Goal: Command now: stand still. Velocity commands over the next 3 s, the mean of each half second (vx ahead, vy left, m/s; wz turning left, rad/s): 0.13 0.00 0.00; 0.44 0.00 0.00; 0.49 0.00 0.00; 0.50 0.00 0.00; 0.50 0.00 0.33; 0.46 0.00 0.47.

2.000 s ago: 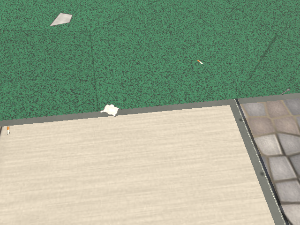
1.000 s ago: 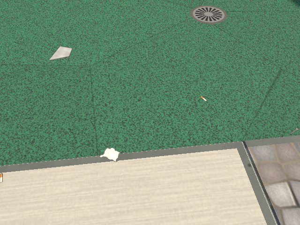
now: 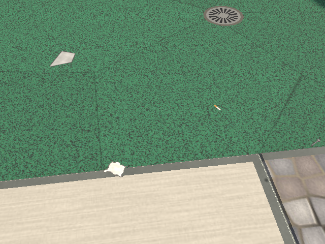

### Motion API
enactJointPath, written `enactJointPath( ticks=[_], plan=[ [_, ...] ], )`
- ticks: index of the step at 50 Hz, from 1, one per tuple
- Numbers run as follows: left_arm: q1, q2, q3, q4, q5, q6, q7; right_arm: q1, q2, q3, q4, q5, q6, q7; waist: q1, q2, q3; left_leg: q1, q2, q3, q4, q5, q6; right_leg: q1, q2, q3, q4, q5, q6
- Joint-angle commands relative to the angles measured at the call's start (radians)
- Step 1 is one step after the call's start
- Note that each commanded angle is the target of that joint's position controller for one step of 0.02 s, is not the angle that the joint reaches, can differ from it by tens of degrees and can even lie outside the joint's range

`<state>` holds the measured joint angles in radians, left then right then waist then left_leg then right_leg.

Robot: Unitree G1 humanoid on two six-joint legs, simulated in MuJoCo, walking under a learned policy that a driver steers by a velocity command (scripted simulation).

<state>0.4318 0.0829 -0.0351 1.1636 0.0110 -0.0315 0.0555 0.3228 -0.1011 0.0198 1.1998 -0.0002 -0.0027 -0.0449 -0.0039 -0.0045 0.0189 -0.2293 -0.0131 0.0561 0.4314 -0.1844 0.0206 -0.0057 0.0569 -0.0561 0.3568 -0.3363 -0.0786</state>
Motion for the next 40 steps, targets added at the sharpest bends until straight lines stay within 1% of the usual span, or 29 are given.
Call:
enactJointPath(
  ticks=[1, 10, 11, 12, 13, 14, 15, 16, 17, 18, 19, 20, 22, 25, 26, 27, 28, 29, 30, 31, 32, 33, 34, 35, 36, 37, 38, 40],
  plan=[
    [0.126, 0.059, 0.007, 0.010, 0.000, -0.001, 0.002, 0.086, -0.052, -0.005, 0.002, 0.000, -0.001, -0.002, -0.001, -0.015, 0.092, 0.044, 0.105, -0.109, -0.031, 0.151, 0.025, -0.133, -0.173, 0.116, -0.072, 0.356, 0.019],
    [0.133, 0.060, 0.007, 0.010, 0.000, -0.001, 0.002, 0.093, -0.050, -0.004, 0.002, 0.001, -0.001, -0.002, 0.000, -0.015, 0.093, 0.042, 0.106, -0.106, -0.026, 0.153, 0.024, -0.127, -0.174, 0.114, -0.071, 0.375, 0.021],
    [0.144, 0.057, 0.006, 0.012, 0.001, -0.001, 0.001, 0.095, -0.045, -0.003, 0.004, 0.000, -0.001, -0.002, 0.005, -0.015, 0.077, 0.045, 0.098, -0.102, -0.027, 0.104, 0.025, -0.119, -0.168, 0.116, -0.086, 0.290, 0.016],
    [0.153, 0.065, 0.011, 0.014, 0.003, 0.000, 0.000, 0.082, -0.048, -0.004, 0.000, -0.002, 0.001, -0.001, 0.014, -0.019, 0.088, 0.026, 0.081, -0.090, -0.010, 0.036, 0.027, -0.123, -0.161, 0.126, -0.105, 0.165, 0.002],
    [0.169, 0.088, 0.022, 0.016, 0.005, 0.003, -0.001, 0.061, -0.056, -0.008, -0.012, -0.005, 0.002, 0.002, 0.025, -0.040, 0.109, -0.019, 0.050, -0.060, 0.041, -0.062, 0.032, -0.127, -0.165, 0.154, -0.129, -0.007, -0.025],
    [0.182, 0.117, 0.035, 0.015, 0.004, 0.006, -0.002, 0.030, -0.063, -0.014, -0.030, -0.011, 0.003, 0.008, 0.042, -0.084, 0.148, -0.102, 0.013, -0.014, 0.119, -0.171, 0.035, -0.127, -0.198, 0.217, -0.167, -0.198, -0.066],
    [0.197, 0.136, 0.045, 0.013, 0.003, 0.009, -0.006, -0.011, -0.067, -0.018, -0.057, -0.022, 0.002, 0.016, 0.057, -0.114, 0.211, -0.210, -0.004, 0.025, 0.188, -0.234, 0.038, -0.131, -0.261, 0.296, -0.219, -0.337, -0.111],
    [0.211, 0.142, 0.051, 0.014, 0.003, 0.007, -0.009, -0.055, -0.064, -0.019, -0.088, -0.032, -0.003, 0.024, 0.071, -0.122, 0.271, -0.302, 0.014, 0.043, 0.250, -0.252, 0.042, -0.126, -0.323, 0.357, -0.257, -0.386, -0.150],
    [0.235, 0.139, 0.055, 0.019, 0.009, 0.001, -0.011, -0.100, -0.068, -0.022, -0.118, -0.035, -0.011, 0.030, 0.084, -0.111, 0.304, -0.386, 0.042, 0.033, 0.322, -0.262, 0.045, -0.100, -0.364, 0.397, -0.277, -0.351, -0.180],
    [0.254, 0.139, 0.058, 0.025, 0.017, -0.006, -0.012, -0.126, -0.078, -0.029, -0.142, -0.035, -0.021, 0.036, 0.084, -0.084, 0.313, -0.469, 0.061, 0.018, 0.378, -0.269, 0.047, -0.042, -0.381, 0.406, -0.277, -0.269, -0.197],
    [0.263, 0.144, 0.061, 0.027, 0.020, -0.015, -0.013, -0.134, -0.082, -0.034, -0.157, -0.036, -0.031, 0.040, 0.079, -0.060, 0.301, -0.528, 0.074, 0.008, 0.415, -0.260, 0.047, 0.025, -0.382, 0.392, -0.264, -0.163, -0.204],
    [0.264, 0.148, 0.063, 0.026, 0.019, -0.024, -0.014, -0.137, -0.085, -0.040, -0.170, -0.033, -0.042, 0.044, 0.071, -0.045, 0.280, -0.556, 0.079, 0.006, 0.432, -0.244, 0.046, 0.079, -0.375, 0.363, -0.247, -0.040, -0.201],
    [0.249, 0.155, 0.064, 0.019, 0.017, -0.038, -0.017, -0.165, -0.094, -0.051, -0.200, -0.024, -0.055, 0.053, 0.058, -0.037, 0.238, -0.541, 0.071, 0.018, 0.416, -0.206, 0.045, 0.116, -0.347, 0.290, -0.215, 0.170, -0.182],
    [0.216, 0.173, 0.065, 0.007, 0.018, -0.051, -0.019, -0.215, -0.088, -0.057, -0.250, -0.014, -0.055, 0.063, 0.039, -0.076, 0.205, -0.417, 0.036, 0.056, 0.333, -0.142, 0.059, 0.051, -0.306, 0.191, -0.162, 0.380, -0.149],
    [0.192, 0.181, 0.065, 0.000, 0.017, -0.055, -0.021, -0.199, -0.086, -0.059, -0.254, -0.010, -0.054, 0.065, 0.022, -0.091, 0.192, -0.327, 0.015, 0.075, 0.294, -0.121, 0.070, 0.002, -0.291, 0.158, -0.133, 0.461, -0.135],
    [0.156, 0.190, 0.065, -0.010, 0.014, -0.060, -0.025, -0.137, -0.088, -0.064, -0.241, -0.005, -0.054, 0.063, -0.016, -0.102, 0.162, -0.178, -0.020, 0.099, 0.250, -0.094, 0.085, -0.068, -0.272, 0.114, -0.071, 0.610, -0.115],
    [0.136, 0.201, 0.066, -0.013, 0.007, -0.065, -0.028, -0.025, -0.096, -0.075, -0.204, 0.000, -0.055, 0.058, -0.071, -0.094, 0.109, 0.001, -0.061, 0.124, 0.200, -0.038, 0.100, -0.124, -0.249, 0.072, 0.045, 0.763, -0.094],
    [0.140, 0.202, 0.063, -0.011, 0.004, -0.069, -0.034, 0.123, -0.131, -0.095, -0.151, 0.000, -0.058, 0.051, -0.130, -0.056, 0.028, 0.194, -0.080, 0.124, 0.145, -0.023, 0.117, -0.177, -0.207, 0.024, 0.229, 0.821, -0.070],
    [0.135, 0.188, 0.056, -0.023, 0.002, -0.072, -0.041, 0.279, -0.203, -0.121, -0.116, -0.019, -0.065, 0.041, -0.193, -0.004, -0.055, 0.400, 0.063, -0.057, 0.068, -0.144, 0.151, -0.341, -0.160, -0.008, 0.488, 0.620, -0.043],
    [0.190, 0.076, 0.037, -0.061, -0.012, -0.069, -0.049, 0.355, -0.300, -0.136, -0.122, -0.041, -0.064, 0.042, -0.161, 0.207, -0.166, 0.487, 0.406, -0.624, -0.161, -0.369, 0.270, -0.527, 0.000, -0.044, 0.904, -0.094, -0.003],
    [0.114, 0.140, 0.057, -0.088, 0.007, -0.065, -0.058, 0.253, -0.276, -0.128, -0.126, -0.016, -0.049, 0.046, -0.115, 0.130, -0.114, 0.362, 0.402, -0.786, -0.277, -0.508, 0.289, -0.594, -0.027, 0.107, 1.020, -0.111, -0.027],
    [0.038, 0.149, 0.062, -0.129, 0.009, -0.063, -0.064, 0.121, -0.247, -0.116, -0.157, -0.012, -0.049, 0.045, -0.060, 0.088, 0.015, 0.238, 0.396, -0.653, -0.276, -0.530, 0.267, -0.646, -0.083, 0.097, 1.025, -0.029, -0.040],
    [-0.004, 0.144, 0.064, -0.139, 0.012, -0.066, -0.067, 0.055, -0.197, -0.101, -0.172, -0.011, -0.059, 0.051, -0.039, 0.016, 0.078, 0.132, 0.352, -0.532, -0.294, -0.388, 0.241, -0.629, -0.119, 0.093, 0.970, 0.038, -0.043],
    [0.009, 0.127, 0.067, -0.134, 0.014, -0.062, -0.067, 0.027, -0.170, -0.090, -0.175, -0.014, -0.069, 0.052, 0.001, -0.002, 0.090, 0.072, 0.304, -0.430, -0.298, -0.259, 0.208, -0.573, -0.140, 0.093, 0.910, 0.068, -0.038],
    [0.040, 0.114, 0.068, -0.128, 0.023, -0.049, -0.069, 0.028, -0.142, -0.078, -0.166, -0.015, -0.077, 0.048, 0.032, 0.011, 0.086, 0.023, 0.268, -0.347, -0.301, -0.162, 0.188, -0.518, -0.152, 0.091, 0.861, 0.071, -0.025],
    [0.056, 0.103, 0.069, -0.124, 0.024, -0.037, -0.072, 0.047, -0.130, -0.071, -0.157, -0.015, -0.085, 0.044, 0.046, 0.020, 0.079, 0.014, 0.246, -0.289, -0.303, -0.084, 0.181, -0.493, -0.151, 0.082, 0.833, 0.075, -0.016],
    [0.048, 0.104, 0.073, -0.130, 0.023, -0.028, -0.074, 0.077, -0.135, -0.069, -0.148, -0.016, -0.092, 0.041, 0.051, 0.030, 0.082, 0.014, 0.235, -0.252, -0.304, -0.017, 0.183, -0.498, -0.148, 0.067, 0.809, 0.082, -0.008],
    [-0.027, 0.120, 0.080, -0.159, 0.020, -0.016, -0.079, 0.122, -0.149, -0.067, -0.137, -0.017, -0.099, 0.037, 0.049, 0.047, 0.103, 0.033, 0.221, -0.200, -0.324, 0.029, 0.187, -0.562, -0.155, 0.045, 0.747, 0.125, 0.006]
  ],
)
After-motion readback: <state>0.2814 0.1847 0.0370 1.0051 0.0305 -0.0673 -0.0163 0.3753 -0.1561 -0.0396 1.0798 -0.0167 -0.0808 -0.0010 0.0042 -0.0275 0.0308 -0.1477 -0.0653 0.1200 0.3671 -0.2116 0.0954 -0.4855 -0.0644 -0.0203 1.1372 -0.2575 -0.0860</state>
